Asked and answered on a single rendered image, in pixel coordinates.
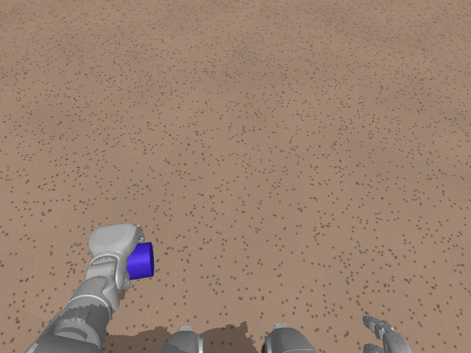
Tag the can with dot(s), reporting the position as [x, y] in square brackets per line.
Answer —
[140, 263]

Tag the right robot hand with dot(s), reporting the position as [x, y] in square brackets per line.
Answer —
[392, 342]

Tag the left robot hand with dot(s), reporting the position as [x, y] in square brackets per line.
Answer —
[121, 238]

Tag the left robot arm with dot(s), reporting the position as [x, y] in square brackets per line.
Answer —
[80, 327]

